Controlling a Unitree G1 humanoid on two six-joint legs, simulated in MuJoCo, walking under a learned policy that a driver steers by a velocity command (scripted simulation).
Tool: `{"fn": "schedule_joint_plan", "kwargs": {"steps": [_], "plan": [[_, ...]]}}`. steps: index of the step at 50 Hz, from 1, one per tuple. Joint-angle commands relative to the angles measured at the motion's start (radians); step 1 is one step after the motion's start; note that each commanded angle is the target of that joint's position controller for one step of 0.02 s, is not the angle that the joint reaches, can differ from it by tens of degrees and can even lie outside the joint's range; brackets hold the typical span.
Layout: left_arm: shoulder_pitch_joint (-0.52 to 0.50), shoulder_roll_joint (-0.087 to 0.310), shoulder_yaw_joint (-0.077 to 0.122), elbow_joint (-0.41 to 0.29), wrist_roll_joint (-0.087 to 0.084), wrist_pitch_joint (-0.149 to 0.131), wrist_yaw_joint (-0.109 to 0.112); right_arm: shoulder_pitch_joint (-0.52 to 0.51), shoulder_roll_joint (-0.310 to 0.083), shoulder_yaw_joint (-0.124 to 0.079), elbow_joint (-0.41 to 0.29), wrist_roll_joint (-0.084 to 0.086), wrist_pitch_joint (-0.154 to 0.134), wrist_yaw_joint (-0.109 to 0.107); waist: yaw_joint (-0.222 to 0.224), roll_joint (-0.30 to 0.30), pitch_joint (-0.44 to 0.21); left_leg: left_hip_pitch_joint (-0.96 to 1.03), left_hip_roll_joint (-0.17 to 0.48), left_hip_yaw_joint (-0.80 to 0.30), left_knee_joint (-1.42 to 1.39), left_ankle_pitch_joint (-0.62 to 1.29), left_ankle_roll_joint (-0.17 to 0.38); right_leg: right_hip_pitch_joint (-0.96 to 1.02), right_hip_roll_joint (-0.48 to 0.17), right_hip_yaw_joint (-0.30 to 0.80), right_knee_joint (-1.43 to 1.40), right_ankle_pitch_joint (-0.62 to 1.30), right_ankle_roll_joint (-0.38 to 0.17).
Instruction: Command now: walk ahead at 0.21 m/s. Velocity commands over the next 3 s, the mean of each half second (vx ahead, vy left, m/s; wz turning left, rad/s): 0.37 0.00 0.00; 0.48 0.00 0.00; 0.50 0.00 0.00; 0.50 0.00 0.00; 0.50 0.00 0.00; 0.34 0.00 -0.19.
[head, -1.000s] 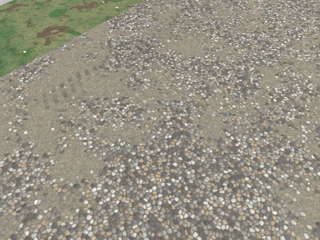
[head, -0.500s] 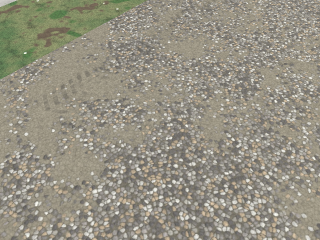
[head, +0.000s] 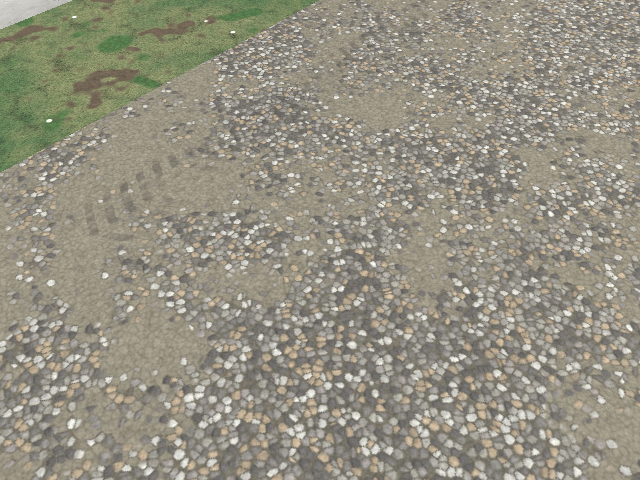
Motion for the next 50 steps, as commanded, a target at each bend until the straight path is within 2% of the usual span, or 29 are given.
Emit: {"fn": "schedule_joint_plan", "kwargs": {"steps": [1,2,4,7,9,10,11,12,13,14,15,17,20,25,28,31,32,33,34,35,36,37,38,39,40,41,43,45,50], "plan": [[-0.055,0.053,0.009,-0.08,0.023,-0.024,-0.016,0.149,-0.157,-0.046,0.013,-0.003,0.002,-0.002,-0.05,0.149,0.188,-0.049,0.336,-0.444,-0.312,-0.58,0.179,-0.275,-0.019,-0.094,0.208,-0.096,-0.025],[-0.077,0.06,0.013,-0.099,0.021,-0.035,-0.021,0.151,-0.154,-0.05,0.01,-0.009,-0.006,0.0,-0.049,0.128,0.202,-0.05,0.361,-0.467,-0.331,-0.53,0.196,-0.314,-0.046,-0.095,0.266,-0.1,-0.022],[-0.081,0.065,0.019,-0.121,0.016,-0.056,-0.034,0.135,-0.161,-0.059,-0.001,-0.014,-0.024,0.005,-0.03,0.092,0.188,-0.017,0.357,-0.422,-0.32,-0.404,0.192,-0.348,-0.076,-0.098,0.29,-0.106,-0.02],[-0.068,0.06,0.028,-0.14,0.0,-0.075,-0.046,0.101,-0.157,-0.065,-0.017,-0.006,-0.042,0.01,0.0,0.105,0.153,-0.077,0.28,-0.28,-0.266,-0.259,0.149,-0.191,-0.052,-0.147,0.139,-0.047,-0.021],[0.066,0.04,0.035,-0.1,-0.008,-0.079,-0.043,0.056,-0.153,-0.068,-0.034,0.006,-0.045,0.013,0.065,0.086,0.133,-0.237,0.223,-0.194,-0.171,-0.246,0.121,0.086,-0.003,-0.199,-0.033,0.085,-0.027],[0.154,0.059,0.046,-0.071,-0.007,-0.081,-0.037,0.052,-0.132,-0.062,-0.044,0.0,-0.052,0.015,0.095,0.04,0.11,-0.331,0.184,-0.154,-0.071,-0.238,0.101,0.238,-0.002,-0.167,-0.078,0.063,-0.028],[0.267,0.124,0.065,-0.054,0.008,-0.09,-0.026,0.026,-0.077,-0.045,-0.068,-0.005,-0.063,0.023,0.143,-0.131,0.075,-0.431,0.092,-0.033,0.208,-0.186,0.062,0.351,-0.185,0.097,-0.229,-0.117,-0.053],[0.397,0.24,0.092,-0.032,0.001,-0.084,-0.024,0.031,-0.024,-0.032,-0.11,-0.005,-0.072,0.032,0.155,-0.316,0.02,-0.601,-0.013,0.078,0.499,-0.289,0.032,0.416,-0.419,0.532,-0.396,-0.409,-0.161],[0.332,0.197,0.087,-0.032,0.0,-0.072,-0.021,-0.009,-0.111,-0.052,-0.121,-0.032,-0.067,0.039,0.109,-0.168,0.104,-0.639,0.057,0.013,0.663,-0.265,0.045,0.296,-0.44,0.578,-0.397,-0.488,-0.202],[0.219,0.156,0.076,-0.079,0.0,-0.078,-0.029,-0.048,-0.103,-0.051,-0.128,-0.031,-0.071,0.051,0.066,-0.066,0.168,-0.65,0.102,-0.017,0.7,-0.15,0.049,0.21,-0.394,0.476,-0.391,-0.403,-0.187],[0.156,0.137,0.071,-0.103,-0.001,-0.089,-0.034,-0.043,-0.078,-0.046,-0.12,-0.021,-0.079,0.059,0.036,-0.038,0.168,-0.612,0.127,-0.026,0.684,-0.058,0.039,0.169,-0.344,0.368,-0.401,-0.244,-0.166],[0.14,0.094,0.056,-0.11,-0.006,-0.108,-0.029,-0.029,-0.082,-0.051,-0.109,-0.026,-0.077,0.068,0.005,-0.033,0.132,-0.552,0.145,-0.004,0.644,0.035,0.011,0.169,-0.275,0.209,-0.404,0.031,-0.133],[0.228,0.083,0.048,-0.077,-0.009,-0.121,-0.024,-0.072,-0.076,-0.055,-0.127,-0.022,-0.059,0.069,0.005,-0.056,0.102,-0.582,0.13,0.045,0.628,0.08,-0.015,0.227,-0.24,0.085,-0.367,0.376,-0.131],[0.267,0.076,0.036,-0.072,-0.006,-0.122,-0.021,-0.311,-0.045,-0.037,-0.225,-0.012,-0.051,0.068,0.038,-0.073,0.144,-0.558,0.097,0.116,0.38,0.17,-0.034,0.182,-0.204,-0.012,-0.366,0.615,-0.133],[0.282,0.095,0.037,-0.065,-0.005,-0.124,-0.015,-0.376,-0.046,-0.03,-0.258,-0.003,-0.051,0.064,0.046,-0.093,0.148,-0.453,0.066,0.147,0.221,0.21,-0.005,0.194,-0.217,-0.035,-0.362,0.725,-0.128],[0.245,0.123,0.045,-0.067,-0.003,-0.128,-0.01,-0.276,-0.09,-0.048,-0.244,-0.003,-0.059,0.047,-0.018,-0.096,0.081,-0.286,0.016,0.152,0.163,0.17,0.055,0.263,-0.24,-0.064,-0.217,1.056,-0.109],[0.233,0.136,0.05,-0.069,0.0,-0.126,-0.009,-0.164,-0.112,-0.061,-0.21,-0.001,-0.066,0.04,-0.065,-0.095,0.021,-0.183,-0.006,0.145,0.146,0.148,0.074,0.286,-0.238,-0.074,-0.085,1.141,-0.099],[0.212,0.145,0.054,-0.073,-0.003,-0.12,-0.01,-0.007,-0.129,-0.075,-0.157,-0.002,-0.074,0.032,-0.131,-0.079,-0.057,-0.01,-0.012,0.142,0.074,0.186,0.092,0.253,-0.218,-0.093,0.1,1.099,-0.087],[0.214,0.128,0.049,-0.088,-0.008,-0.119,-0.016,0.139,-0.181,-0.094,-0.12,-0.022,-0.08,0.022,-0.179,-0.034,-0.142,0.216,0.117,0.007,0.053,0.089,0.127,0.088,-0.181,-0.108,0.345,0.828,-0.08],[0.33,0.003,0.029,-0.108,-0.036,-0.114,-0.03,0.212,-0.282,-0.12,-0.119,-0.048,-0.08,0.022,-0.116,0.182,-0.271,0.486,0.437,-0.492,0.002,-0.028,0.268,-0.254,-0.012,-0.154,0.767,0.091,-0.04],[0.29,0.09,0.055,-0.103,-0.018,-0.11,-0.033,0.142,-0.247,-0.116,-0.119,-0.006,-0.067,0.037,-0.105,0.112,-0.266,0.429,0.453,-0.725,-0.166,-0.151,0.302,-0.382,0.025,-0.043,0.908,-0.112,-0.054],[0.184,0.108,0.063,-0.144,-0.008,-0.109,-0.034,0.011,-0.2,-0.102,-0.143,0.006,-0.068,0.039,-0.052,0.077,-0.079,0.27,0.427,-0.562,-0.2,-0.217,0.265,-0.451,-0.047,-0.036,0.893,-0.019,-0.064],[0.115,0.104,0.063,-0.162,-0.002,-0.114,-0.038,-0.052,-0.132,-0.085,-0.154,0.005,-0.078,0.044,-0.037,0.013,0.004,0.131,0.388,-0.45,-0.238,-0.132,0.236,-0.429,-0.084,-0.04,0.834,0.05,-0.066],[0.099,0.085,0.066,-0.162,0.002,-0.109,-0.04,-0.063,-0.096,-0.074,-0.145,0.0,-0.089,0.042,-0.005,0.0,0.05,0.035,0.344,-0.354,-0.257,-0.022,0.203,-0.382,-0.11,-0.041,0.779,0.076,-0.064],[0.113,0.067,0.064,-0.162,0.015,-0.095,-0.044,-0.05,-0.064,-0.062,-0.126,-0.001,-0.097,0.037,0.026,0.011,0.06,-0.036,0.306,-0.276,-0.269,0.065,0.176,-0.322,-0.127,-0.041,0.73,0.083,-0.054],[0.131,0.042,0.062,-0.155,0.019,-0.083,-0.05,-0.026,-0.056,-0.058,-0.113,-0.002,-0.106,0.035,0.041,0.02,0.056,-0.061,0.288,-0.226,-0.274,0.131,0.165,-0.289,-0.132,-0.047,0.697,0.083,-0.045],[0.107,0.034,0.063,-0.169,0.021,-0.066,-0.055,0.031,-0.079,-0.059,-0.091,-0.001,-0.12,0.032,0.05,0.032,0.063,-0.067,0.267,-0.163,-0.283,0.24,0.164,-0.308,-0.138,-0.073,0.644,0.101,-0.028],[0.014,0.046,0.065,-0.205,0.021,-0.056,-0.06,0.069,-0.103,-0.061,-0.083,0.0,-0.122,0.031,0.042,0.041,0.087,-0.051,0.253,-0.121,-0.308,0.262,0.158,-0.383,-0.154,-0.097,0.57,0.166,-0.01],[-0.219,0.042,0.056,-0.287,0.004,-0.058,-0.069,0.163,-0.094,-0.05,-0.071,0.004,-0.118,0.031,-0.016,0.055,0.114,0.028,0.212,-0.042,-0.308,0.431,0.117,-0.437,-0.139,-0.157,0.283,0.333,0.018]]}}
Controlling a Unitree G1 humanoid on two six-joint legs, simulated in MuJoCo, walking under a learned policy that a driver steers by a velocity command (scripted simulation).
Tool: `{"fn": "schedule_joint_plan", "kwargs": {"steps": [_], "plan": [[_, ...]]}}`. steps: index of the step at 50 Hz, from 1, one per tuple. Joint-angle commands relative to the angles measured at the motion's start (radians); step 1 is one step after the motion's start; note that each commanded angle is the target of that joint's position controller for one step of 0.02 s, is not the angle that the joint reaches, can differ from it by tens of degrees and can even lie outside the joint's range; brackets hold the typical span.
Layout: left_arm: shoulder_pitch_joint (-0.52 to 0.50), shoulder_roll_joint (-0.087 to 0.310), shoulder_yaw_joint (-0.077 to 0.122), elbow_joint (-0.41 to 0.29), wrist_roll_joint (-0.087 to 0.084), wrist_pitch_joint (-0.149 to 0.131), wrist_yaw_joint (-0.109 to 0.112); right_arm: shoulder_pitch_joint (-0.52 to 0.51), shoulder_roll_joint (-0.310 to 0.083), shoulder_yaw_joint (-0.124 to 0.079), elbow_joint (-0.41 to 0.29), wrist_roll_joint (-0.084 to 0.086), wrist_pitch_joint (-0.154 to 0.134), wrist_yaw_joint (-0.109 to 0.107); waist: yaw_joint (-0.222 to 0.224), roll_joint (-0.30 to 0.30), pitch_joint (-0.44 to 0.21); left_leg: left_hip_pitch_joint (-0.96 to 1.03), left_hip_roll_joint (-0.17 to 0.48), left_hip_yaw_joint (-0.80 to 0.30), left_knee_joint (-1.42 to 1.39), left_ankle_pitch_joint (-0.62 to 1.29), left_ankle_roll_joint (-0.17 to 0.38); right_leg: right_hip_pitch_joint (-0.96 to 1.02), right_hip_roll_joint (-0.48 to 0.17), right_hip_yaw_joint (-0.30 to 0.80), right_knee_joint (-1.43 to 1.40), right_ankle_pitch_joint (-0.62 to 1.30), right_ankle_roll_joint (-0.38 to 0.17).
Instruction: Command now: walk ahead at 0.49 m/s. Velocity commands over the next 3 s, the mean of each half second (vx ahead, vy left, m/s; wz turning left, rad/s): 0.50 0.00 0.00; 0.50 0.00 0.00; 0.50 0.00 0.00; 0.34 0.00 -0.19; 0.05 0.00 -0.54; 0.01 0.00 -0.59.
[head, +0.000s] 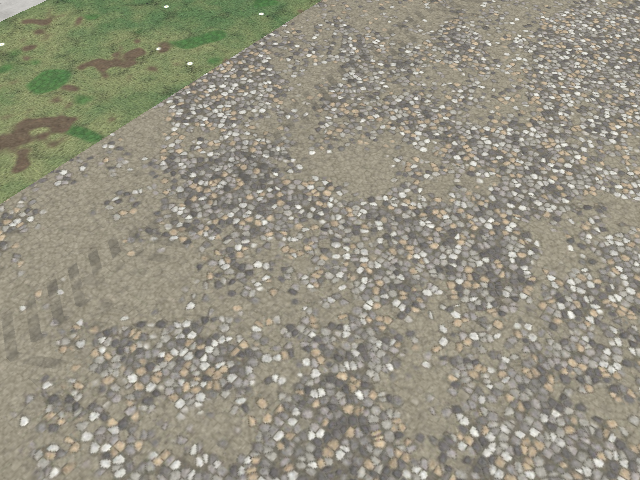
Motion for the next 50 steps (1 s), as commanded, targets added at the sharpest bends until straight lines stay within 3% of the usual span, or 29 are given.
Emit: {"fn": "schedule_joint_plan", "kwargs": {"steps": [1,5,7,9,10,11,12,13,14,15,16,18,20,22,27,32,34,36,37,38,39,40,41,42,43,44,46,48,50], "plan": [[-0.1,0.018,-0.006,-0.073,-0.01,-0.006,-0.005,0.051,-0.106,-0.01,-0.035,0.002,-0.014,-0.005,-0.004,0.085,0.068,-0.06,0.25,-0.141,-0.111,0.386,0.068,0.013,0.033,-0.061,-0.155,0.099,0.012],[-0.195,0.027,-0.008,-0.11,-0.014,-0.013,-0.003,0.115,-0.113,-0.009,-0.012,-0.007,-0.01,-0.015,-0.035,0.097,0.071,0.081,0.285,-0.137,-0.065,0.493,0.077,0.008,0.065,-0.082,-0.272,0.088,-0.013],[-0.201,0.038,-0.003,-0.123,-0.013,-0.02,0.0,0.111,-0.122,-0.012,-0.007,-0.014,-0.007,-0.021,-0.022,0.101,0.07,0.141,0.311,-0.135,-0.018,0.595,0.08,0.029,0.081,-0.083,-0.313,0.025,-0.039],[-0.104,0.06,0.01,-0.1,-0.012,-0.03,0.009,0.078,-0.14,-0.017,-0.01,-0.016,-0.006,-0.026,0.033,0.115,0.022,0.156,0.314,-0.114,0.108,0.843,0.061,0.178,0.132,-0.098,-0.355,-0.058,-0.075],[0.02,0.079,0.022,-0.059,-0.011,-0.038,0.017,0.065,-0.148,-0.019,-0.01,-0.015,-0.003,-0.025,0.085,0.11,-0.04,0.149,0.3,-0.1,0.246,0.909,0.049,0.314,0.162,-0.108,-0.4,-0.06,-0.097],[0.189,0.11,0.039,-0.006,0.002,-0.048,0.026,0.046,-0.145,-0.017,-0.018,-0.007,-0.001,-0.023,0.157,0.089,-0.126,0.039,0.267,-0.072,0.442,0.797,0.03,0.544,0.132,-0.073,-0.446,-0.012,-0.128],[0.352,0.204,0.065,0.019,0.029,-0.053,0.038,0.061,-0.088,-0.001,-0.057,0.018,-0.003,-0.015,0.192,-0.03,-0.262,-0.23,0.196,-0.026,0.764,0.422,-0.001,0.839,-0.119,0.224,-0.454,-0.1,-0.202],[0.359,0.252,0.078,0.022,0.023,-0.042,0.026,0.163,-0.045,-0.001,-0.055,0.039,0.001,-0.009,0.139,-0.176,-0.351,-0.507,0.019,-0.048,1.075,-0.342,-0.022,0.986,-0.338,0.667,-0.568,-0.079,-0.335],[0.271,0.197,0.068,0.015,-0.012,-0.031,0.019,0.065,-0.126,-0.025,-0.061,0.012,0.008,-0.013,0.117,-0.022,-0.241,-0.584,0.086,-0.157,1.116,-0.26,-0.006,0.877,-0.272,0.606,-0.604,-0.175,-0.295],[0.17,0.137,0.05,-0.001,-0.021,-0.034,0.015,-0.021,-0.113,-0.024,-0.092,0.004,0.002,-0.008,0.087,-0.01,-0.099,-0.604,0.123,-0.153,1.07,-0.165,-0.006,0.721,-0.236,0.459,-0.644,-0.148,-0.259],[0.123,0.09,0.037,-0.004,-0.017,-0.042,0.013,-0.058,-0.096,-0.024,-0.097,0.0,0.001,-0.005,0.058,0.017,-0.037,-0.572,0.155,-0.149,1.012,-0.109,-0.008,0.615,-0.185,0.361,-0.68,-0.065,-0.222],[0.135,0.034,0.018,0.024,-0.02,-0.055,0.023,-0.033,-0.065,-0.024,-0.089,-0.022,0.025,0.006,0.008,-0.011,-0.012,-0.486,0.183,-0.14,0.931,-0.076,-0.029,0.502,-0.114,0.227,-0.715,0.046,-0.172],[0.195,0.053,0.019,0.05,-0.022,-0.07,0.027,-0.041,-0.05,-0.025,-0.095,-0.027,0.043,0.017,-0.006,-0.017,-0.012,-0.481,0.184,-0.118,0.896,-0.06,-0.047,0.487,-0.097,0.177,-0.728,0.143,-0.173],[0.23,0.086,0.023,0.061,-0.023,-0.075,0.029,-0.114,-0.054,-0.027,-0.123,-0.028,0.055,0.023,-0.006,-0.02,0.013,-0.542,0.198,-0.099,0.845,-0.005,-0.065,0.484,-0.084,0.138,-0.755,0.154,-0.174],[0.313,0.081,0.013,0.075,-0.023,-0.071,0.028,-0.341,-0.062,-0.019,-0.203,-0.016,0.057,0.029,0.042,-0.025,0.057,-0.621,0.203,-0.052,0.598,0.157,-0.093,0.534,-0.049,0.075,-0.778,0.241,-0.155],[0.402,0.091,0.011,0.105,-0.016,-0.068,0.036,-0.479,-0.061,-0.008,-0.251,-0.009,0.05,0.026,0.087,-0.039,0.067,-0.611,0.165,-0.016,0.414,0.193,-0.068,0.671,-0.077,0.054,-0.75,0.336,-0.157],[0.411,0.099,0.014,0.114,-0.01,-0.065,0.043,-0.502,-0.073,-0.011,-0.268,-0.009,0.043,0.025,0.083,-0.04,0.074,-0.611,0.156,-0.019,0.372,0.145,-0.044,0.736,-0.105,0.056,-0.717,0.395,-0.16],[0.383,0.112,0.018,0.114,-0.006,-0.063,0.049,-0.46,-0.085,-0.018,-0.263,-0.009,0.034,0.02,0.049,-0.044,0.054,-0.522,0.124,-0.006,0.326,0.073,-0.011,0.762,-0.114,0.036,-0.638,0.57,-0.144],[0.368,0.123,0.021,0.113,-0.005,-0.062,0.05,-0.388,-0.097,-0.026,-0.242,-0.01,0.028,0.014,0.017,-0.051,0.016,-0.422,0.092,0.006,0.307,0.038,0.007,0.762,-0.109,0.024,-0.553,0.7,-0.131],[0.351,0.129,0.023,0.112,-0.007,-0.057,0.049,-0.251,-0.111,-0.038,-0.196,-0.013,0.02,0.006,-0.042,-0.035,-0.052,-0.265,0.059,0.023,0.249,0.058,0.028,0.743,-0.084,0.001,-0.397,0.756,-0.116],[0.341,0.117,0.018,0.102,-0.015,-0.056,0.046,-0.078,-0.151,-0.055,-0.141,-0.028,0.01,-0.004,-0.106,-0.006,-0.149,-0.016,0.114,-0.037,0.23,0.083,0.061,0.604,-0.044,-0.025,-0.186,0.607,-0.097],[0.388,0.045,0.001,0.065,-0.048,-0.056,0.036,0.065,-0.253,-0.081,-0.124,-0.053,0.006,-0.012,-0.116,0.156,-0.289,0.275,0.394,-0.411,0.195,-0.029,0.148,0.304,0.067,-0.087,0.171,0.162,-0.056],[0.437,0.061,0.014,0.072,-0.049,-0.056,0.03,0.04,-0.274,-0.089,-0.121,-0.027,0.023,0.002,-0.077,0.251,-0.353,0.341,0.525,-0.783,0.048,-0.032,0.235,0.1,0.202,-0.006,0.415,-0.419,-0.049],[0.353,0.1,0.026,0.058,-0.028,-0.049,0.032,-0.083,-0.231,-0.078,-0.14,-0.003,0.029,0.006,-0.03,0.125,-0.202,0.209,0.483,-0.657,0.032,-0.107,0.204,0.02,0.123,0.065,0.457,-0.341,-0.061],[0.273,0.086,0.023,0.037,-0.02,-0.053,0.027,-0.163,-0.16,-0.058,-0.155,0.001,0.024,0.01,-0.016,0.062,-0.084,0.06,0.445,-0.529,-0.004,-0.087,0.178,0.012,0.086,0.062,0.414,-0.262,-0.06],[0.247,0.064,0.022,0.034,-0.018,-0.052,0.024,-0.198,-0.116,-0.044,-0.153,-0.003,0.017,0.01,0.016,0.045,-0.021,-0.045,0.394,-0.433,-0.042,-0.032,0.136,0.047,0.051,0.057,0.343,-0.213,-0.059],[0.271,0.036,0.021,0.042,0.005,-0.027,0.014,-0.178,-0.073,-0.028,-0.123,-0.002,0.002,0.001,0.06,0.076,-0.002,-0.142,0.327,-0.31,-0.074,0.081,0.092,0.132,0.024,0.049,0.261,-0.179,-0.04],[0.259,0.029,0.022,0.035,0.007,-0.01,0.006,-0.116,-0.095,-0.03,-0.098,0.0,-0.012,-0.002,0.069,0.078,-0.005,-0.144,0.312,-0.262,-0.084,0.192,0.097,0.125,0.024,0.028,0.229,-0.154,-0.024],[0.181,0.036,0.023,0.006,0.007,0.0,0.001,-0.081,-0.121,-0.033,-0.087,0.002,-0.016,-0.003,0.065,0.077,0.018,-0.131,0.301,-0.226,-0.11,0.208,0.098,0.056,0.008,0.011,0.174,-0.094,-0.006]]}}
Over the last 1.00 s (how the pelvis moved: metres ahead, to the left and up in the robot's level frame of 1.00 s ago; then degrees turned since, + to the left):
0.46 -0.03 0.00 0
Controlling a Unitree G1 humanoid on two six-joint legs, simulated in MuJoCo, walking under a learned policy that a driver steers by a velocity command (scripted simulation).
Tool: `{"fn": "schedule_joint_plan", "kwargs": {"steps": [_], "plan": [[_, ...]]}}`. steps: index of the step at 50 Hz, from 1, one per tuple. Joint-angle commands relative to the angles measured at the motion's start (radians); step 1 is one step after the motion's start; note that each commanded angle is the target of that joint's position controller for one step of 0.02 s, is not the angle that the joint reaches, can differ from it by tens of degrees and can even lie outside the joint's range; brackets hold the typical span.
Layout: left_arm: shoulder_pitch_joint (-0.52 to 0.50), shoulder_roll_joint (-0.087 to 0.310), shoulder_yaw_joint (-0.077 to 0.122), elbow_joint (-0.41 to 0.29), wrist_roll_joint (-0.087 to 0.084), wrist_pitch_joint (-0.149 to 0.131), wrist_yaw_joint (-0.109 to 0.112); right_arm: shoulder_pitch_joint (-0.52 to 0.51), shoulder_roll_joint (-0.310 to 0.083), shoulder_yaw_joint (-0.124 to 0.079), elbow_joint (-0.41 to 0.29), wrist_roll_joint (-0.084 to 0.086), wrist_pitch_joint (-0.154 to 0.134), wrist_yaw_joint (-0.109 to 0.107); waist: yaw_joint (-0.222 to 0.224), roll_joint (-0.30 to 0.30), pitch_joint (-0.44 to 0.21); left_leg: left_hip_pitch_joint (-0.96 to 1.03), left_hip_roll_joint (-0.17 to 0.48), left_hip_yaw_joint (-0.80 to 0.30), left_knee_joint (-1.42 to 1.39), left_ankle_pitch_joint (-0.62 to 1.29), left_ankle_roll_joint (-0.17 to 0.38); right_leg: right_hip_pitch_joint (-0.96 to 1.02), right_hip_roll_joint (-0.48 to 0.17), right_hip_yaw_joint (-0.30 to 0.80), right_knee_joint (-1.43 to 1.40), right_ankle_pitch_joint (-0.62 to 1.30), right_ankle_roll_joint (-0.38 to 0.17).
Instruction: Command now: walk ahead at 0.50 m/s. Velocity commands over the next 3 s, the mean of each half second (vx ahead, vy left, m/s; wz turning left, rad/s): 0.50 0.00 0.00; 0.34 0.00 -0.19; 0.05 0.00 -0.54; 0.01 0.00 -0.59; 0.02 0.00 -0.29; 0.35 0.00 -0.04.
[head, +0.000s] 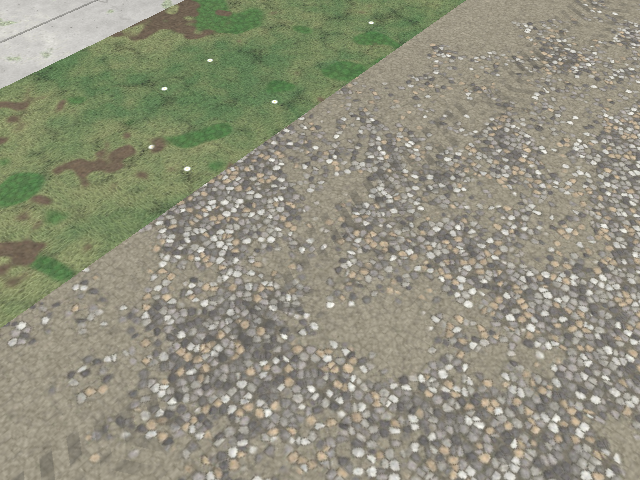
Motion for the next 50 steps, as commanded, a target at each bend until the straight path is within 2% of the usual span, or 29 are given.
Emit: {"fn": "schedule_joint_plan", "kwargs": {"steps": [1,7,12,14,15,16,17,18,19,20,21,22,24,26,29,33,35,37,39,41,42,43,44,45,46,47,48,49,50], "plan": [[0.024,0.027,0.004,-0.036,0.003,0.017,-0.01,0.057,-0.098,-0.01,-0.025,0.004,-0.021,-0.003,0.025,0.081,0.031,0.011,0.268,-0.224,-0.217,0.182,0.1,-0.105,-0.04,-0.011,-0.057,0.094,0.027],[-0.204,0.015,-0.011,-0.114,-0.013,0.013,-0.014,0.165,-0.091,0.001,0.001,0.003,-0.018,-0.006,-0.033,0.093,0.058,0.108,0.241,-0.155,-0.214,0.337,0.074,-0.139,-0.017,-0.064,-0.348,0.244,0.045],[-0.307,0.026,-0.015,-0.159,-0.014,0.002,-0.011,0.227,-0.1,0.001,0.03,-0.009,-0.012,-0.019,-0.057,0.102,0.073,0.259,0.286,-0.147,-0.154,0.468,0.089,-0.138,0.018,-0.085,-0.481,0.198,0.005],[-0.279,0.037,-0.01,-0.16,-0.015,-0.007,-0.007,0.203,-0.112,-0.003,0.032,-0.013,-0.01,-0.024,-0.028,0.107,0.061,0.288,0.299,-0.132,-0.088,0.625,0.078,-0.064,0.045,-0.095,-0.526,0.127,-0.027],[-0.221,0.048,-0.003,-0.144,-0.015,-0.012,-0.001,0.185,-0.122,-0.006,0.03,-0.014,-0.01,-0.026,0.001,0.115,0.03,0.287,0.297,-0.12,-0.017,0.764,0.065,0.026,0.076,-0.107,-0.545,0.088,-0.046],[-0.108,0.065,0.007,-0.108,-0.014,-0.019,0.006,0.172,-0.13,-0.008,0.031,-0.014,-0.007,-0.025,0.048,0.113,-0.027,0.281,0.283,-0.107,0.113,0.854,0.053,0.156,0.11,-0.119,-0.583,0.08,-0.067],[0.063,0.091,0.022,-0.051,-0.003,-0.03,0.015,0.153,-0.127,-0.006,0.025,-0.007,-0.004,-0.023,0.12,0.084,-0.116,0.19,0.245,-0.074,0.306,0.782,0.033,0.382,0.1,-0.103,-0.637,0.135,-0.096],[0.233,0.179,0.047,-0.02,0.024,-0.036,0.027,0.156,-0.082,0.009,-0.013,0.016,-0.006,-0.016,0.166,-0.019,-0.246,-0.061,0.181,-0.032,0.613,0.438,0.004,0.67,-0.125,0.158,-0.648,0.057,-0.163],[0.256,0.248,0.064,-0.014,0.022,-0.028,0.018,0.263,-0.021,0.014,-0.018,0.04,-0.003,-0.007,0.11,-0.206,-0.341,-0.367,-0.008,-0.036,0.95,-0.356,-0.024,0.85,-0.372,0.628,-0.764,0.063,-0.299],[0.162,0.198,0.054,-0.026,-0.015,-0.016,0.011,0.174,-0.106,-0.01,-0.02,0.012,0.004,-0.011,0.087,-0.04,-0.25,-0.447,0.051,-0.168,1.007,-0.304,-0.006,0.751,-0.313,0.601,-0.802,-0.015,-0.263],[0.06,0.138,0.036,-0.042,-0.023,-0.018,0.008,0.093,-0.097,-0.01,-0.048,0.006,-0.001,-0.007,0.055,-0.016,-0.109,-0.471,0.091,-0.164,0.971,-0.21,-0.005,0.599,-0.281,0.448,-0.833,0.002,-0.229],[0.012,0.088,0.022,-0.045,-0.019,-0.024,0.005,0.058,-0.08,-0.008,-0.053,0.003,-0.004,-0.004,0.029,0.015,-0.047,-0.442,0.124,-0.158,0.913,-0.151,-0.006,0.492,-0.232,0.351,-0.871,0.076,-0.195],[0.015,0.034,0.003,-0.02,-0.023,-0.036,0.013,0.079,-0.051,-0.007,-0.045,-0.02,0.019,0.006,-0.021,-0.016,-0.017,-0.356,0.156,-0.149,0.829,-0.113,-0.027,0.375,-0.158,0.216,-0.911,0.175,-0.145],[0.074,0.049,0.003,0.007,-0.025,-0.051,0.018,0.074,-0.036,-0.008,-0.048,-0.025,0.038,0.017,-0.033,-0.019,-0.018,-0.346,0.158,-0.129,0.793,-0.097,-0.046,0.359,-0.142,0.17,-0.927,0.261,-0.148],[0.127,0.086,0.008,0.023,-0.027,-0.057,0.019,-0.043,-0.045,-0.008,-0.09,-0.026,0.053,0.025,-0.025,-0.016,0.022,-0.443,0.183,-0.104,0.709,-0.01,-0.073,0.366,-0.128,0.123,-0.971,0.262,-0.152],[0.194,0.078,-0.001,0.036,-0.027,-0.054,0.018,-0.211,-0.049,-0.001,-0.147,-0.015,0.053,0.028,0.013,-0.019,0.052,-0.508,0.186,-0.073,0.515,0.109,-0.096,0.421,-0.103,0.075,-0.984,0.337,-0.137],[0.228,0.069,-0.008,0.049,-0.028,-0.053,0.021,-0.267,-0.031,0.008,-0.165,-0.012,0.048,0.024,0.026,-0.015,0.064,-0.459,0.156,-0.043,0.407,0.143,-0.101,0.426,-0.089,0.047,-0.936,0.58,-0.125],[0.256,0.074,-0.011,0.062,-0.024,-0.047,0.025,-0.282,-0.022,0.016,-0.166,-0.007,0.043,0.014,0.036,-0.033,0.042,-0.396,0.114,-0.023,0.335,0.161,-0.097,0.456,-0.074,0.022,-0.86,0.76,-0.108],[0.256,0.089,-0.009,0.062,-0.018,-0.039,0.03,-0.287,-0.04,0.015,-0.17,-0.002,0.035,0.002,0.04,-0.064,0.021,-0.357,0.084,-0.032,0.294,0.147,-0.085,0.495,-0.074,0.04,-0.787,0.837,-0.106],[0.214,0.11,0.0,0.044,-0.014,-0.032,0.036,-0.224,-0.081,0.004,-0.158,-0.001,0.024,-0.012,0.009,-0.084,-0.006,-0.275,0.064,-0.062,0.231,0.094,-0.064,0.518,-0.077,0.081,-0.69,0.861,-0.09],[0.185,0.118,0.005,0.033,-0.017,-0.03,0.038,-0.144,-0.105,-0.005,-0.133,-0.002,0.014,-0.02,-0.024,-0.076,-0.034,-0.191,0.05,-0.066,0.163,0.109,-0.051,0.52,-0.063,0.097,-0.604,0.854,-0.073],[0.155,0.118,0.008,0.02,-0.034,-0.029,0.037,-0.037,-0.129,-0.014,-0.104,-0.014,-0.003,-0.028,-0.077,-0.029,-0.082,-0.03,0.08,-0.074,0.058,0.295,-0.037,0.464,-0.021,0.079,-0.45,0.75,-0.047],[0.153,0.076,-0.002,-0.03,-0.057,-0.032,0.039,0.084,-0.211,-0.032,-0.096,-0.04,-0.018,-0.037,-0.096,0.076,-0.22,0.237,0.304,-0.239,0.131,0.751,0.006,0.283,0.037,0.052,-0.202,0.372,-0.018],[0.328,-0.013,-0.012,-0.023,-0.09,-0.014,0.055,0.063,-0.259,-0.04,-0.13,-0.029,-0.009,-0.023,-0.024,0.265,-0.39,0.445,0.596,-0.473,0.208,1.25,0.162,0.077,0.186,-0.017,0.106,-0.437,0.003],[0.341,0.062,0.013,0.009,-0.051,0.011,0.065,0.056,-0.208,-0.03,-0.15,0.005,0.011,-0.012,-0.019,0.119,-0.402,0.359,0.549,-0.427,0.205,1.22,0.16,0.078,0.139,0.064,0.177,-0.418,-0.001],[0.291,0.06,0.018,-0.005,-0.038,0.026,0.062,-0.05,-0.17,-0.024,-0.175,0.009,0.025,-0.02,-0.005,0.16,-0.334,0.243,0.538,-0.4,0.119,0.826,0.181,0.023,0.121,0.033,0.224,-0.359,0.016],[0.207,0.072,0.023,-0.019,-0.015,0.039,0.05,-0.13,-0.1,-0.003,-0.198,0.009,0.036,-0.029,0.008,0.116,-0.192,0.086,0.451,-0.323,0.024,0.552,0.143,0.007,0.072,0.028,0.182,-0.281,0.03],[0.152,0.078,0.033,-0.039,-0.003,0.051,0.035,-0.157,-0.079,0.007,-0.197,0.004,0.041,-0.042,0.018,0.155,-0.103,-0.016,0.397,-0.253,-0.023,0.445,0.113,0.011,0.054,0.028,0.141,-0.231,0.043],[0.166,0.064,0.034,-0.042,0.001,0.067,0.025,-0.152,-0.083,0.007,-0.19,-0.004,0.046,-0.05,0.034,0.165,-0.077,-0.087,0.368,-0.193,-0.044,0.423,0.104,0.048,0.053,0.014,0.134,-0.199,0.057]]}}
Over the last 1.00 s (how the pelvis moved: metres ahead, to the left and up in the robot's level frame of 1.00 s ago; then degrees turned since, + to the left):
0.56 0.01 0.00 0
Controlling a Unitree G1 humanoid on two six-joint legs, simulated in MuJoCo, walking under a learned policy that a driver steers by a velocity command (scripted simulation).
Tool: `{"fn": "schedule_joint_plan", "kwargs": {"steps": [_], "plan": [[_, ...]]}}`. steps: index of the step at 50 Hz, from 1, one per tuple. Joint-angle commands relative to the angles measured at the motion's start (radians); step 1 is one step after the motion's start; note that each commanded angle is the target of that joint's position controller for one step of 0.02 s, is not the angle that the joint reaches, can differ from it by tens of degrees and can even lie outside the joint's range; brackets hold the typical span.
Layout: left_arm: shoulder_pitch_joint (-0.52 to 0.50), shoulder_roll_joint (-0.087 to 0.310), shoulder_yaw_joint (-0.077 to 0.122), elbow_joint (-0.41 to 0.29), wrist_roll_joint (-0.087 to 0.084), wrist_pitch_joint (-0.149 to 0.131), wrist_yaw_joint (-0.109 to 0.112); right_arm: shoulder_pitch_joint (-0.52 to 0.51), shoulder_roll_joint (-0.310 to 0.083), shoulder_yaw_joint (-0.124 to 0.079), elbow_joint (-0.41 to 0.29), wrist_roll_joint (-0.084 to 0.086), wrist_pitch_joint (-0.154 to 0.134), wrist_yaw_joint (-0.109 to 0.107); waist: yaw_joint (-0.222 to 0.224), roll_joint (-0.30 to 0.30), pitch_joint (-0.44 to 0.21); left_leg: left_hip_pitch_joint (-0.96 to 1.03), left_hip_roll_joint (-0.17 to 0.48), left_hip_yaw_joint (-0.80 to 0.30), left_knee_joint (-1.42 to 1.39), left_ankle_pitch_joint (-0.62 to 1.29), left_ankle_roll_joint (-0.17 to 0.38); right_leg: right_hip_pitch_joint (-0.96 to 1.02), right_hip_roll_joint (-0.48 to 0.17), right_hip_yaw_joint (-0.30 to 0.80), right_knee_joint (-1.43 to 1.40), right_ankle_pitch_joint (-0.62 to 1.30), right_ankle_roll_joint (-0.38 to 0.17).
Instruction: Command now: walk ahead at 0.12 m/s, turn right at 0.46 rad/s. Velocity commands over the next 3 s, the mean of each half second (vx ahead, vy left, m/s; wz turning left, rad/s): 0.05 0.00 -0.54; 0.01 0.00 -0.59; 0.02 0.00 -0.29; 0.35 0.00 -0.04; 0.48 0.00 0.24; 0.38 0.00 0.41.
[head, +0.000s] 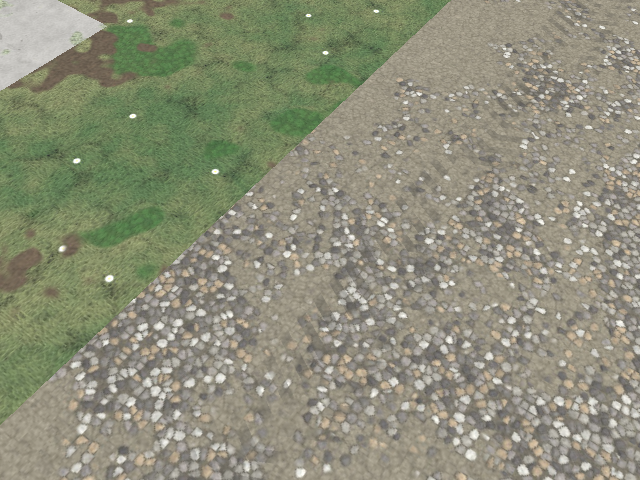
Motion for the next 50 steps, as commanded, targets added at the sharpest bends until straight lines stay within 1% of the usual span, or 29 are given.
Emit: {"fn": "schedule_joint_plan", "kwargs": {"steps": [1,3,5,8,10,13,15,16,17,18,19,20,21,22,23,24,26,31,35,39,41,42,43,44,45,46,47,48,50], "plan": [[0.098,0.048,0.024,-0.04,0.019,0.04,-0.019,0.081,-0.098,-0.019,-0.035,-0.007,0.008,-0.025,-0.014,0.145,-0.131,0.106,0.267,-0.173,-0.232,0.379,0.148,-0.057,-0.055,0.008,0.065,0.083,0.03],[0.103,0.035,0.024,-0.051,0.014,0.057,-0.018,0.087,-0.118,-0.024,-0.037,-0.011,0.002,-0.025,0.002,0.121,-0.152,0.095,0.272,-0.137,-0.239,0.348,0.163,-0.055,-0.05,-0.004,0.037,0.098,0.037],[0.06,0.042,0.023,-0.078,0.018,0.072,-0.02,0.081,-0.129,-0.027,-0.042,-0.014,0.002,-0.022,-0.001,0.137,-0.149,0.096,0.281,-0.115,-0.256,0.217,0.165,-0.078,-0.067,-0.01,-0.04,0.122,0.037],[-0.027,0.054,0.016,-0.13,0.017,0.089,-0.039,0.074,-0.152,-0.034,-0.051,-0.015,0.016,-0.017,-0.02,0.165,-0.141,0.088,0.287,-0.085,-0.283,0.01,0.154,-0.056,-0.086,-0.031,-0.185,0.154,0.032],[-0.066,0.064,0.012,-0.16,0.012,0.093,-0.051,0.077,-0.177,-0.042,-0.057,-0.017,0.027,-0.012,-0.035,0.161,-0.148,0.086,0.303,-0.069,-0.278,-0.052,0.148,-0.009,-0.081,-0.055,-0.267,0.141,0.024],[-0.095,0.082,0.013,-0.198,0.005,0.089,-0.059,0.096,-0.211,-0.055,-0.059,-0.018,0.044,-0.003,-0.055,0.16,-0.153,0.109,0.336,-0.064,-0.248,-0.111,0.129,0.042,-0.071,-0.084,-0.369,0.095,0.005],[-0.068,0.084,0.013,-0.209,0.001,0.08,-0.059,0.089,-0.23,-0.063,-0.062,-0.013,0.055,0.001,-0.039,0.142,-0.152,0.094,0.339,-0.034,-0.19,-0.122,0.082,0.13,-0.057,-0.1,-0.512,0.133,-0.019],[-0.027,0.092,0.016,-0.201,0.001,0.071,-0.056,0.105,-0.23,-0.067,-0.056,-0.013,0.064,0.005,-0.024,0.105,-0.148,0.051,0.322,0.0,-0.124,-0.115,0.032,0.21,-0.044,-0.082,-0.627,0.189,-0.036],[-0.002,0.131,0.025,-0.196,0.005,0.056,-0.049,0.147,-0.2,-0.067,-0.044,-0.015,0.077,0.014,-0.018,-0.033,-0.119,-0.009,0.253,0.071,0.042,-0.19,-0.041,0.247,-0.115,0.069,-0.822,0.207,-0.061],[-0.027,0.276,0.053,-0.235,0.008,0.05,-0.037,0.163,-0.105,-0.044,-0.104,-0.006,0.085,0.019,-0.051,-0.327,-0.079,-0.257,0.064,0.135,0.289,-0.497,-0.133,0.279,-0.407,0.5,-0.916,0.378,-0.165],[0.022,0.295,0.068,-0.221,0.017,0.049,-0.022,0.03,-0.145,-0.047,-0.128,-0.015,0.099,0.004,0.022,-0.183,-0.031,-0.263,0.029,-0.041,0.452,-0.475,-0.13,0.155,-0.425,0.48,-0.92,0.502,-0.25],[-0.013,0.254,0.057,-0.215,0.015,0.048,-0.011,0.032,-0.136,-0.045,-0.133,0.0,0.104,0.004,-0.024,-0.123,-0.034,-0.239,0.035,-0.097,0.505,-0.386,-0.123,0.134,-0.355,0.38,-0.899,0.495,-0.238],[-0.084,0.22,0.046,-0.228,0.008,0.049,-0.009,0.06,-0.141,-0.047,-0.12,0.009,0.098,0.007,-0.062,-0.106,-0.033,-0.227,0.036,-0.118,0.504,-0.289,-0.111,0.128,-0.285,0.303,-0.891,0.464,-0.199],[-0.136,0.207,0.041,-0.247,0.004,0.048,-0.011,0.081,-0.158,-0.054,-0.109,-0.001,0.091,0.008,-0.079,-0.119,-0.06,-0.228,0.022,-0.12,0.521,-0.234,-0.098,0.164,-0.239,0.266,-0.878,0.491,-0.177],[-0.155,0.182,0.034,-0.262,-0.003,0.045,-0.012,0.111,-0.172,-0.059,-0.093,-0.017,0.087,0.011,-0.081,-0.117,-0.093,-0.216,0.013,-0.115,0.556,-0.208,-0.095,0.193,-0.217,0.24,-0.859,0.575,-0.182],[-0.141,0.169,0.029,-0.266,-0.009,0.041,-0.016,0.117,-0.174,-0.062,-0.094,-0.019,0.087,0.015,-0.077,-0.089,-0.128,-0.207,0.005,-0.12,0.579,-0.208,-0.096,0.222,-0.216,0.243,-0.844,0.636,-0.188],[-0.1,0.18,0.033,-0.261,-0.013,0.034,-0.02,0.102,-0.156,-0.058,-0.11,-0.011,0.09,0.016,-0.063,-0.058,-0.146,-0.223,0.004,-0.134,0.564,-0.213,-0.105,0.274,-0.223,0.267,-0.83,0.673,-0.201],[-0.033,0.209,0.042,-0.26,-0.004,0.037,-0.017,0.049,-0.152,-0.048,-0.153,-0.003,0.098,0.004,-0.02,-0.093,-0.131,-0.22,-0.008,-0.155,0.41,-0.264,-0.113,0.325,-0.236,0.363,-0.819,0.614,-0.228],[-0.045,0.233,0.05,-0.273,0.003,0.043,-0.026,0.039,-0.151,-0.04,-0.182,0.006,0.09,-0.001,-0.014,-0.091,-0.139,-0.116,-0.037,-0.159,0.299,-0.293,-0.096,0.272,-0.222,0.418,-0.791,0.629,-0.227],[-0.098,0.241,0.055,-0.287,0.001,0.05,-0.037,0.089,-0.156,-0.035,-0.199,0.018,0.077,-0.007,-0.041,-0.103,-0.155,0.041,-0.075,-0.158,0.135,-0.286,-0.07,0.211,-0.189,0.483,-0.762,0.672,-0.184],[-0.156,0.229,0.052,-0.299,-0.014,0.054,-0.036,0.173,-0.152,-0.033,-0.183,0.013,0.066,-0.017,-0.101,-0.081,-0.154,0.226,-0.071,-0.153,-0.128,-0.13,-0.057,0.114,-0.123,0.469,-0.716,0.558,-0.107],[-0.144,0.181,0.04,-0.313,-0.021,0.051,-0.033,0.19,-0.222,-0.047,-0.186,-0.002,0.059,-0.027,-0.091,0.035,-0.153,0.321,0.084,-0.292,-0.251,-0.163,-0.023,0.001,-0.046,0.397,-0.615,0.351,-0.042],[-0.068,0.106,0.024,-0.32,-0.021,0.047,-0.027,0.13,-0.311,-0.059,-0.221,-0.005,0.063,-0.028,-0.039,0.25,-0.152,0.393,0.35,-0.558,-0.309,-0.094,0.056,-0.166,0.126,0.179,-0.4,0.003,0.012],[-0.092,0.202,0.046,-0.313,0.017,0.051,-0.024,0.114,-0.319,-0.066,-0.225,-0.015,0.07,-0.018,-0.06,0.246,-0.12,0.234,0.408,-0.588,-0.288,0.008,0.163,-0.174,0.096,0.109,-0.209,-0.085,0.026],[-0.094,0.23,0.058,-0.3,0.02,0.056,-0.03,0.073,-0.244,-0.046,-0.239,-0.01,0.068,-0.011,-0.033,0.154,-0.088,0.178,0.35,-0.508,-0.282,0.039,0.166,-0.137,0.062,0.137,-0.103,-0.027,0.027],[-0.073,0.221,0.06,-0.278,0.017,0.063,-0.04,0.015,-0.2,-0.034,-0.246,-0.004,0.067,-0.007,-0.005,0.124,-0.059,0.142,0.275,-0.394,-0.269,0.059,0.134,-0.121,0.054,0.125,-0.038,0.04,0.032],[-0.046,0.216,0.06,-0.266,0.01,0.071,-0.051,-0.019,-0.188,-0.029,-0.26,-0.007,0.067,-0.007,0.011,0.145,-0.068,0.16,0.218,-0.31,-0.257,0.083,0.107,-0.123,0.052,0.107,0.01,0.089,0.044],[-0.034,0.208,0.058,-0.262,0.006,0.076,-0.062,-0.017,-0.188,-0.029,-0.264,-0.007,0.065,-0.014,0.004,0.174,-0.073,0.192,0.198,-0.262,-0.243,0.147,0.108,-0.143,0.048,0.088,0.037,0.108,0.058],[-0.065,0.195,0.049,-0.271,-0.001,0.079,-0.07,0.035,-0.192,-0.032,-0.256,-0.008,0.063,-0.014,-0.031,0.162,-0.086,0.262,0.195,-0.217,-0.22,0.223,0.119,-0.172,0.037,0.061,0.014,0.115,0.084]]}}
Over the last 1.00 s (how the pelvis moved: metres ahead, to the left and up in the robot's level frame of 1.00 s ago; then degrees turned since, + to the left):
0.48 -0.02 -0.01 -8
